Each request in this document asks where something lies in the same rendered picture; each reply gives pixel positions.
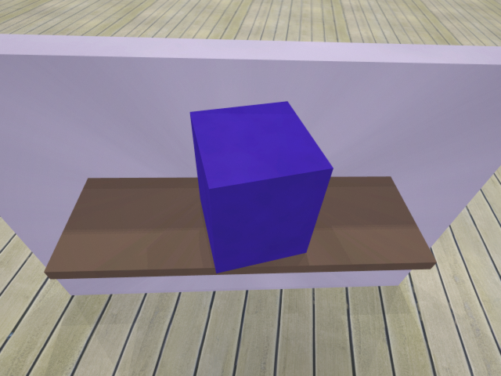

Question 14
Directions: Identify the table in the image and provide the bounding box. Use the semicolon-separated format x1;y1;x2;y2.
44;176;437;280

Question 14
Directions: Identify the carton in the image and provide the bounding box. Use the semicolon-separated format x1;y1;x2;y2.
190;101;333;273

